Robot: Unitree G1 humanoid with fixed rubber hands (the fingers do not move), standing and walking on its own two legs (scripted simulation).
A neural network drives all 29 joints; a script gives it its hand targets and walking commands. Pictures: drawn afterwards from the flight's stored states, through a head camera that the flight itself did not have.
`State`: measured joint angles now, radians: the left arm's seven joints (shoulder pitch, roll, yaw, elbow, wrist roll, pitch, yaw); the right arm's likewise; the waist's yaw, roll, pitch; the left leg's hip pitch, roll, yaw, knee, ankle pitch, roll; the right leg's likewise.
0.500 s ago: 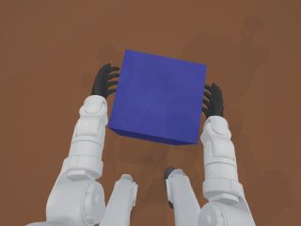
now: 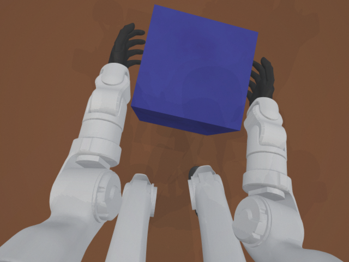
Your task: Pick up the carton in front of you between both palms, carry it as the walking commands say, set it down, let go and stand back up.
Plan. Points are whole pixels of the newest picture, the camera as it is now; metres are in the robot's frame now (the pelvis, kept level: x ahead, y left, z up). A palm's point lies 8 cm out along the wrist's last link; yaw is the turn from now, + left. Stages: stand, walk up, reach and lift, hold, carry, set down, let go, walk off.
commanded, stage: set down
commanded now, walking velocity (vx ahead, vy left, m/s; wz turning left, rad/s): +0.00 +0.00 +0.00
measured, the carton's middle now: (187, 85) +0.49 -0.06 -0.20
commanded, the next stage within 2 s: none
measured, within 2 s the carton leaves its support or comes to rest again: rests again in 1.64 s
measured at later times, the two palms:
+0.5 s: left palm (135, 65) +0.56 +0.07 -0.25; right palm (236, 102) +0.46 -0.21 -0.27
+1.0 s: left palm (141, 68) +0.57 +0.06 -0.32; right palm (235, 99) +0.47 -0.22 -0.32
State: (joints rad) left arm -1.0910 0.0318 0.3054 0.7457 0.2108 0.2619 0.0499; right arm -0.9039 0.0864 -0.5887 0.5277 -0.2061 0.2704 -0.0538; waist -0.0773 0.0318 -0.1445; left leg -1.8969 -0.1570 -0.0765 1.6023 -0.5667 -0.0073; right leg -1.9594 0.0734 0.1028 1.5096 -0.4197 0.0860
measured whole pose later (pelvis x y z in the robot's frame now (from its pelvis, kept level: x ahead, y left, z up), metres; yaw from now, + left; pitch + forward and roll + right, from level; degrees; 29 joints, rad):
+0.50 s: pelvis -0.03 -0.01 -0.11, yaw +0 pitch +47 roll -2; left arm -1.56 0.27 0.21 1.05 0.16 0.26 0.01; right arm -1.24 0.04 -0.59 0.62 -0.16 0.30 -0.17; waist -0.11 0.03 0.17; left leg -2.17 -0.18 -0.07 1.98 -0.62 -0.04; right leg -2.23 0.11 0.08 1.87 -0.45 0.10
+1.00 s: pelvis -0.02 +0.00 -0.14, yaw -1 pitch +44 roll -5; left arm -1.66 0.30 0.08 1.17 0.11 0.24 0.07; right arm -1.32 -0.07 -0.60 0.78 -0.11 0.27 -0.09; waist -0.16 0.01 0.28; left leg -2.22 -0.18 -0.05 2.16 -0.70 0.00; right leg -2.27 0.06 0.04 2.03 -0.53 0.11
